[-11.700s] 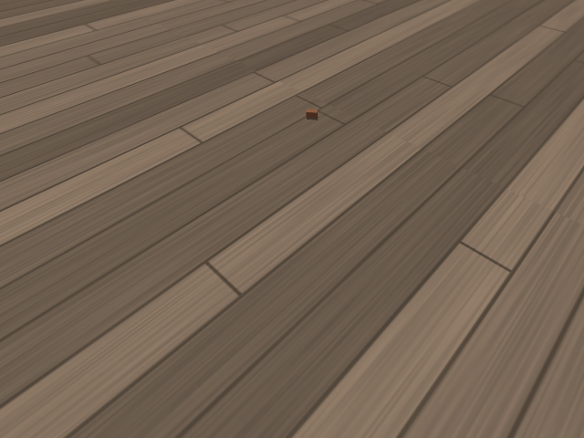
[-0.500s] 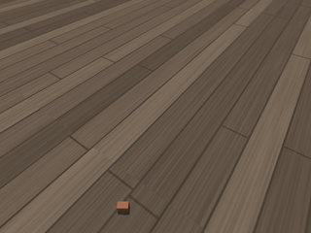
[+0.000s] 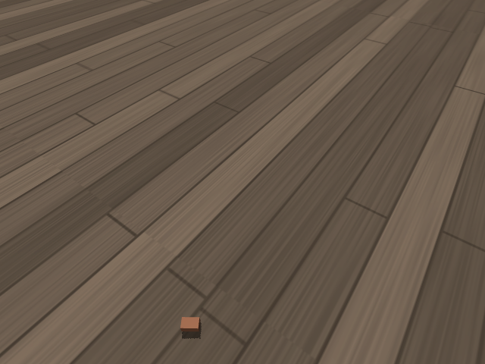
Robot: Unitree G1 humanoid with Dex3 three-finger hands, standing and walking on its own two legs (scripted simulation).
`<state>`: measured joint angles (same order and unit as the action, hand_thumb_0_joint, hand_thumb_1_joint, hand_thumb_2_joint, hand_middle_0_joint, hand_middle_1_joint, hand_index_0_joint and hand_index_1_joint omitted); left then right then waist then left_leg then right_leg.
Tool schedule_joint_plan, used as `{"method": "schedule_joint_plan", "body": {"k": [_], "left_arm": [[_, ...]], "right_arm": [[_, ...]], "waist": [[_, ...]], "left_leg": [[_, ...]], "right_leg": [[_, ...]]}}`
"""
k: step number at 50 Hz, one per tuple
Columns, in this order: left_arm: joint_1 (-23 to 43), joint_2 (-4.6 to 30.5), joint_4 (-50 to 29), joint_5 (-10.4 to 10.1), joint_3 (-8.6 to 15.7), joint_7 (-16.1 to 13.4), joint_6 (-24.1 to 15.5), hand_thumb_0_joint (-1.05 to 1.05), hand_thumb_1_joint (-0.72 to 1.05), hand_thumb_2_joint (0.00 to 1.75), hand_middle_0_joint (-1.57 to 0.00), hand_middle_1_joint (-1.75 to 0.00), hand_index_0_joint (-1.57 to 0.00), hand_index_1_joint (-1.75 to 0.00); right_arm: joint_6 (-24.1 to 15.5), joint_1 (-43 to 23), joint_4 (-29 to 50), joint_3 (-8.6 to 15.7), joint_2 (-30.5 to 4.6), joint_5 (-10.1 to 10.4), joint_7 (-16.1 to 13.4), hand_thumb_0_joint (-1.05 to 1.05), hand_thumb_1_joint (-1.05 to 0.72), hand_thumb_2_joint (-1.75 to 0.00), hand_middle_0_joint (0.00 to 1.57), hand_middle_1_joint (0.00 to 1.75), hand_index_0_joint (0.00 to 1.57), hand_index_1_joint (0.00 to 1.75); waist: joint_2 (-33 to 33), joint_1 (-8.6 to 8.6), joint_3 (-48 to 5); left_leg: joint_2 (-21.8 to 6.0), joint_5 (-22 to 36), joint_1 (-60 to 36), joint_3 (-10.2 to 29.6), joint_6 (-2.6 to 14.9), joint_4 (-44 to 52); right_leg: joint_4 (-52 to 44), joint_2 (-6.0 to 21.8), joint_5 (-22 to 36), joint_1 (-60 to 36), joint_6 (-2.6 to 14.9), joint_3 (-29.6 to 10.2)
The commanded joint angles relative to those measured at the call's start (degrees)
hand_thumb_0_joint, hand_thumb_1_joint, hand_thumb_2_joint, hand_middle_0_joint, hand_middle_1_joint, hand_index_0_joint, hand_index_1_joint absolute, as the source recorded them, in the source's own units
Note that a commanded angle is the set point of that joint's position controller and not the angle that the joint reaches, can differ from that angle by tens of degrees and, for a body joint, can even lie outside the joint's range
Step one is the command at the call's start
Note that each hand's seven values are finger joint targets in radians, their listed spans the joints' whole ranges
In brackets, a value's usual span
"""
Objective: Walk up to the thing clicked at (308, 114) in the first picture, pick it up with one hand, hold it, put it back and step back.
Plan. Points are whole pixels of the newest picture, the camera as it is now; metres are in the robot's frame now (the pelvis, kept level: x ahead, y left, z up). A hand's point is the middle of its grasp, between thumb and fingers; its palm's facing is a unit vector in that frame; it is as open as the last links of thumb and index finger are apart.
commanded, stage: stand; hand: left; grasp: from above
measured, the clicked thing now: (190, 324) +0.46 +0.23 -0.77
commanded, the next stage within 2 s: rise first in 1.02 s
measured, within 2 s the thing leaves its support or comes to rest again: neither
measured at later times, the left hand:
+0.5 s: hand out of the picture +0.07 +0.25 -0.16, palm faces -0.03 -0.94 -0.34, open 7.4 cm
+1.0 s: hand out of the picture +0.07 +0.26 -0.16, palm faces -0.03 -0.94 -0.33, open 7.4 cm
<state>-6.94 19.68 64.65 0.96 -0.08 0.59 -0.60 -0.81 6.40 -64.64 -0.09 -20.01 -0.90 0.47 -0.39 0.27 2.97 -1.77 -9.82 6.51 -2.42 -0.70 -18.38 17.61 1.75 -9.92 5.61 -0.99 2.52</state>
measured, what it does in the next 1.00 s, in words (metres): stands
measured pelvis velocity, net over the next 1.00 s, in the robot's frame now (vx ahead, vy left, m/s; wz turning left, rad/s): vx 0.00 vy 0.00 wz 0.00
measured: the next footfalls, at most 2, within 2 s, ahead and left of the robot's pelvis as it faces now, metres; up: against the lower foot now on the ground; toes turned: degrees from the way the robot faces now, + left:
none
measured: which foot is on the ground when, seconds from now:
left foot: down 0.00-1.00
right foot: down 0.00-1.00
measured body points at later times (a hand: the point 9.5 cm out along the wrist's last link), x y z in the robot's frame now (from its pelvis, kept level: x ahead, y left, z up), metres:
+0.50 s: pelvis +0.00 +0.00 +0.00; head +0.01 +0.00 +0.45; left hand +0.07 +0.30 -0.13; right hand +0.08 -0.30 -0.13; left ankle +0.00 +0.13 -0.75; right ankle +0.00 -0.13 -0.75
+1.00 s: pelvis +0.00 +0.00 +0.00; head +0.02 +0.00 +0.45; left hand +0.07 +0.30 -0.14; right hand +0.08 -0.30 -0.13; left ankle +0.00 +0.13 -0.75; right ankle +0.00 -0.13 -0.75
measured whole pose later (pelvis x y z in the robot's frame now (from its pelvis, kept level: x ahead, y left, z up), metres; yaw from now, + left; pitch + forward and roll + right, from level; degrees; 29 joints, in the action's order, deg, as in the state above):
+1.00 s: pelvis +0.00 +0.00 +0.00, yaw +0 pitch -2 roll +0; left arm -7.2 19.9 64.7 1.0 0.1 0.6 -0.3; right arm -0.7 6.8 -64.6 -0.1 -20.0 -0.9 0.4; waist -0.1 0.3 3.1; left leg -1.5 -10.2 6.2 -2.5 -0.4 -18.3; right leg 17.3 2.1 -10.1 5.2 -1.3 2.4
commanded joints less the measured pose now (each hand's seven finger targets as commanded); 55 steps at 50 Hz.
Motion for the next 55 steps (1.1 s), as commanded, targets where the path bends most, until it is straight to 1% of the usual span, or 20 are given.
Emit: {"method": "schedule_joint_plan", "body": {"k": [1,4,8,11,13,14,15,21,24,25,27,32,35,36,39,41,47,50,51,55], "left_arm": [[1.46,12.73,-2.92,-0.33,2.28,-1.01,-1.32,0.0,0.9,0.9,-0.2,-0.3,-0.2,-0.3],[1.71,12.28,-2.88,-0.36,2.23,-0.93,-1.3,0.0,0.9,0.9,-0.2,-0.3,-0.2,-0.3],[1.85,12.52,-3.05,-0.37,2.3,-0.95,-1.22,0.0,0.9,0.9,-0.2,-0.3,-0.2,-0.3],[1.81,12.15,-3.06,-0.26,2.25,-0.96,-1.17,0.0,0.9,0.9,-0.2,-0.3,-0.2,-0.3],[1.94,12.35,-3.0,-0.33,2.37,-1.0,-1.17,0.0,0.9,0.9,-0.2,-0.3,-0.2,-0.3],[1.91,12.36,-3.06,-0.21,2.38,-0.94,-1.11,0.0,0.9,0.9,-0.2,-0.3,-0.2,-0.3],[1.68,12.36,-2.91,-0.32,2.37,-0.9,-1.03,0.0,0.9,0.9,-0.2,-0.3,-0.2,-0.3],[1.7,12.36,-2.95,-0.16,2.45,-0.86,-0.91,0.0,0.9,0.9,-0.2,-0.3,-0.2,-0.3],[1.64,12.3,-3.08,-0.21,2.38,-0.85,-1.13,0.0,0.9,0.9,-0.2,-0.3,-0.2,-0.3],[1.92,12.63,-3.09,-0.25,2.48,-0.96,-1.2,0.0,0.9,0.9,-0.2,-0.3,-0.2,-0.3],[1.98,12.51,-3.12,-0.23,2.49,-0.95,-1.1,0.0,0.9,0.9,-0.2,-0.3,-0.2,-0.3],[1.52,12.24,-2.92,-0.28,2.34,-0.94,-1.06,0.0,0.9,0.9,-0.2,-0.3,-0.2,-0.3],[1.49,12.34,-2.89,-0.17,2.3,-0.95,-1.06,0.0,0.9,0.9,-0.2,-0.3,-0.2,-0.3],[1.76,12.55,-3.01,-0.16,2.39,-0.98,-1.06,0.0,0.9,0.9,-0.2,-0.3,-0.2,-0.3],[1.82,12.36,-2.93,-0.29,2.3,-0.95,-1.04,0.0,0.9,0.9,-0.2,-0.3,-0.2,-0.3],[1.56,12.26,-2.94,-0.14,2.31,-0.97,-1.07,0.0,0.9,0.9,-0.2,-0.3,-0.2,-0.3],[1.46,12.42,-3.04,-0.21,2.3,-0.95,-1.14,0.0,0.9,0.9,-0.2,-0.3,-0.2,-0.3],[1.41,12.49,-2.97,-0.23,2.24,-1.0,-1.26,0.0,0.9,0.9,-0.2,-0.3,-0.2,-0.3],[1.61,12.52,-3.08,-0.19,2.36,-0.99,-1.2,0.0,0.9,0.9,-0.2,-0.3,-0.2,-0.3],[1.18,12.36,-2.94,-0.33,2.27,-0.92,-1.07,0.0,0.9,0.9,-0.2,-0.3,-0.2,-0.3]], "right_arm": [[-1.08,-1.68,3.04,2.0,-11.74,0.35,-0.69,0.0,-0.9,-0.9,0.2,0.3,0.2,0.3],[-1.09,-1.83,3.19,2.0,-11.99,0.35,-0.75,0.0,-0.9,-0.9,0.2,0.3,0.2,0.3],[-1.1,-2.11,3.27,1.98,-11.87,0.28,-0.86,0.0,-0.9,-0.9,0.2,0.3,0.2,0.3],[-1.1,-2.2,3.26,1.96,-12.0,0.32,-0.86,0.0,-0.9,-0.9,0.2,0.3,0.2,0.3],[-1.13,-2.0,3.2,2.05,-12.0,0.31,-0.87,0.0,-0.9,-0.9,0.2,0.3,0.2,0.3],[-1.08,-2.13,3.32,2.1,-12.16,0.3,-0.93,0.0,-0.9,-0.9,0.2,0.3,0.2,0.3],[-1.08,-1.95,3.1,1.95,-11.95,0.35,-0.95,0.0,-0.9,-0.9,0.2,0.3,0.2,0.3],[-1.04,-2.02,3.14,2.05,-11.96,0.32,-0.94,0.0,-0.9,-0.9,0.2,0.3,0.2,0.3],[-1.14,-2.3,3.2,2.06,-12.15,0.36,-0.84,0.0,-0.9,-0.9,0.2,0.3,0.2,0.3],[-1.15,-1.91,3.19,2.14,-12.12,0.36,-0.84,0.0,-0.9,-0.9,0.2,0.3,0.2,0.3],[-1.17,-1.78,3.23,2.05,-12.09,0.28,-0.95,0.0,-0.9,-0.9,0.2,0.3,0.2,0.3],[-1.19,-2.12,3.15,2.07,-12.07,0.29,-0.89,0.0,-0.9,-0.9,0.2,0.3,0.2,0.3],[-1.05,-2.18,3.18,2.05,-11.95,0.4,-0.91,0.0,-0.9,-0.9,0.2,0.3,0.2,0.3],[-1.03,-1.68,3.17,2.02,-11.74,0.35,-0.93,0.0,-0.9,-0.9,0.2,0.3,0.2,0.3],[-0.96,-1.86,3.06,2.09,-11.86,0.27,-0.83,0.0,-0.9,-0.9,0.2,0.3,0.2,0.3],[-0.93,-1.7,3.13,2.14,-11.93,0.25,-0.8,0.0,-0.9,-0.9,0.2,0.3,0.2,0.3],[-0.96,-1.91,3.13,2.1,-11.99,0.34,-0.75,0.0,-0.9,-0.9,0.2,0.3,0.2,0.3],[-1.02,-1.85,3.24,2.05,-11.93,0.33,-0.73,0.0,-0.9,-0.9,0.2,0.3,0.2,0.3],[-1.04,-1.75,3.35,2.1,-12.04,0.28,-0.81,0.0,-0.9,-0.9,0.2,0.3,0.2,0.3],[-1.11,-1.96,3.22,2.04,-12.0,0.33,-0.87,0.0,-0.9,-0.9,0.2,0.3,0.2,0.3]], "waist": [[0.47,-0.31,-4.39],[0.34,-0.27,-5.01],[0.08,-0.17,-4.52],[-0.15,-0.1,-4.83],[0.3,-0.19,-4.18],[0.15,-0.14,-4.75],[-0.1,-0.1,-4.18],[0.2,-0.12,-3.89],[0.37,0.06,-4.53],[0.7,-0.29,-5.04],[0.22,-0.23,-4.89],[-0.01,-0.03,-4.21],[0.53,-0.09,-3.73],[0.77,-0.37,-3.65],[0.59,-0.33,-3.07],[0.32,-0.35,-3.34],[0.02,-0.18,-3.76],[0.21,-0.22,-4.77],[0.35,-0.23,-4.97],[0.07,-0.06,-4.71]], "left_leg": [[-6.68,8.33,-1.57,5.7,1.59,2.76],[-6.81,9.45,-1.61,5.49,1.86,2.16],[-6.84,9.18,-1.69,5.57,1.48,2.68],[-6.91,9.42,-1.47,5.47,1.7,2.48],[-6.72,9.05,-1.37,5.51,1.45,2.86],[-6.86,9.04,-1.65,5.24,1.8,2.38],[-6.64,8.5,-1.17,5.5,1.51,2.98],[-6.72,6.56,-1.0,5.49,1.65,3.43],[-6.85,8.49,-1.8,5.66,1.82,3.17],[-6.91,8.9,-2.16,5.7,1.76,2.9],[-6.82,9.61,-1.77,5.43,1.79,2.87],[-6.95,8.24,-1.52,5.7,1.79,3.18],[-6.62,8.39,-1.48,5.62,1.77,3.17],[-6.56,7.75,-1.28,5.5,1.7,3.35],[-6.53,5.94,-0.6,5.71,1.64,3.62],[-6.41,5.07,-0.29,5.73,1.74,3.64],[-6.37,5.93,-0.43,5.78,1.76,3.32],[-6.71,8.76,-1.46,5.94,1.95,2.93],[-6.54,8.74,-1.41,5.54,2.0,2.59],[-6.61,9.49,-1.7,5.7,1.78,2.78]], "right_leg": [[-2.47,6.94,8.12,-0.05,1.79,-5.08],[-2.51,7.21,10.1,-1.17,1.87,-5.27],[-2.45,6.87,8.84,-0.39,1.84,-5.07],[-2.54,7.08,9.66,-1.35,1.84,-5.09],[-2.73,6.91,8.56,-0.63,1.76,-5.1],[-2.85,7.19,9.61,-1.14,1.97,-5.3],[-2.84,6.94,8.84,-0.85,1.83,-5.19],[-3.05,6.92,6.53,-0.39,1.94,-5.2],[-2.74,6.89,7.85,-0.6,1.85,-5.06],[-2.6,6.99,7.99,-0.83,1.82,-5.16],[-2.54,7.09,9.29,-0.97,1.85,-5.27],[-2.57,6.82,7.06,-0.5,1.69,-4.88],[-2.88,6.78,7.64,-0.02,1.65,-4.86],[-2.84,6.83,7.05,0.07,1.71,-4.95],[-3.03,6.81,5.15,0.41,1.8,-5.05],[-3.27,6.81,5.17,-0.01,1.69,-5.03],[-3.27,6.98,5.91,-0.07,1.76,-5.21],[-2.53,7.08,7.88,-0.81,1.75,-4.98],[-2.63,7.24,8.56,-1.12,1.78,-5.12],[-2.28,7.0,8.43,-0.86,1.87,-4.89]]}}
